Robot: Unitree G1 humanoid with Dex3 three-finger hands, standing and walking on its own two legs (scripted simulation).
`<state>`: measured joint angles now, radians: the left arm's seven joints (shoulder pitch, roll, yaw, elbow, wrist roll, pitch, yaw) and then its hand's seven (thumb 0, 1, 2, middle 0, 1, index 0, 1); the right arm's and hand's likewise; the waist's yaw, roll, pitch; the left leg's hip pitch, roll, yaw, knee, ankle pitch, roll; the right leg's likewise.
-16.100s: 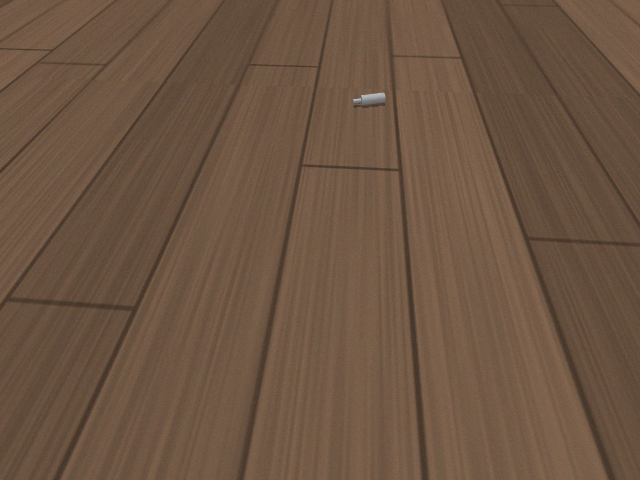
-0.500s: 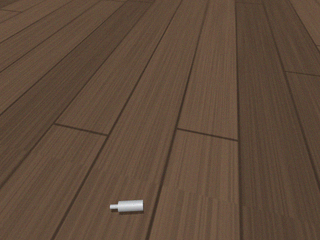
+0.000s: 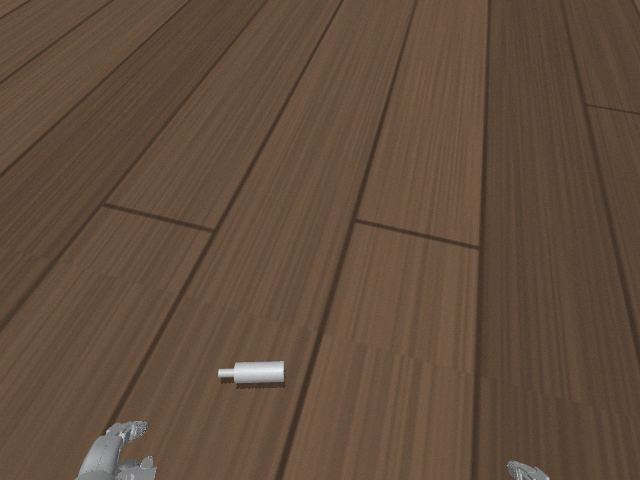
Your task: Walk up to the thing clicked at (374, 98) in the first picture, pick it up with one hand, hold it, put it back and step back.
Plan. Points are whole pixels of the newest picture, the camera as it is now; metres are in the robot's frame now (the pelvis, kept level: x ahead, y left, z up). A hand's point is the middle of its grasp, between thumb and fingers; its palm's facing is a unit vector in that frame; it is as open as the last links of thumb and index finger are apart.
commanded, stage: rise first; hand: left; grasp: from above
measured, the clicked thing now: (251, 372) +0.46 +0.22 -0.74
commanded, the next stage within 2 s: none
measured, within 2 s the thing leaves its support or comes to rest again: neither
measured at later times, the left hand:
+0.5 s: hand out of the picture +0.14 +0.26 -0.20, palm faces -0.13 -0.90 -0.42, open 13.9 cm
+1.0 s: hand (171, 464) +0.18 +0.27 -0.31, palm faces -0.39 -0.69 -0.60, open 14.3 cm
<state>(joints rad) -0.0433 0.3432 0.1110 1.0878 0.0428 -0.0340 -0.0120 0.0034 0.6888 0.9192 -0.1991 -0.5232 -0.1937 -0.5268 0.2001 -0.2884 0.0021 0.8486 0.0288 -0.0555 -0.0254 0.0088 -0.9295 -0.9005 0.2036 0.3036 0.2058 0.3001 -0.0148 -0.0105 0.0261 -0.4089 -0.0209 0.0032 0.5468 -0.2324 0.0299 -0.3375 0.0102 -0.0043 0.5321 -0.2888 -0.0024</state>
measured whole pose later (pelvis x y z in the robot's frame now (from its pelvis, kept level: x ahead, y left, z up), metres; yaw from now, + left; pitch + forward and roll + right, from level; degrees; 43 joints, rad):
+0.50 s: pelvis +0.01 -0.01 -0.07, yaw +0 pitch +17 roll -2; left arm 0.22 0.36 0.14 0.54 0.18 0.18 -0.04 -0.01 -0.49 1.02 -0.07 -1.05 -0.06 -1.06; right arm 0.21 -0.25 -0.01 0.57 0.02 -0.10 -0.04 0.01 -0.91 -0.89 0.21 0.30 0.21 0.30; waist -0.03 0.01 -0.11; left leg -0.88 0.00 -0.02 1.07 -0.48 0.02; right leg -0.80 0.03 -0.04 1.04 -0.54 -0.02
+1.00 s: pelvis -0.02 -0.01 -0.17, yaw -1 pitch +28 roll -3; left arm 0.06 0.44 0.12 0.59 0.46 0.01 0.01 -0.01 -0.58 0.99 -0.09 -1.06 -0.09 -1.05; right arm 0.13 -0.29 -0.02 0.57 0.00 -0.19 0.03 0.01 -0.92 -0.90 0.21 0.30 0.21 0.30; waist -0.03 0.01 -0.18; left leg -1.41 0.00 -0.02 1.53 -0.61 0.02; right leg -1.32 0.03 -0.05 1.52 -0.69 -0.02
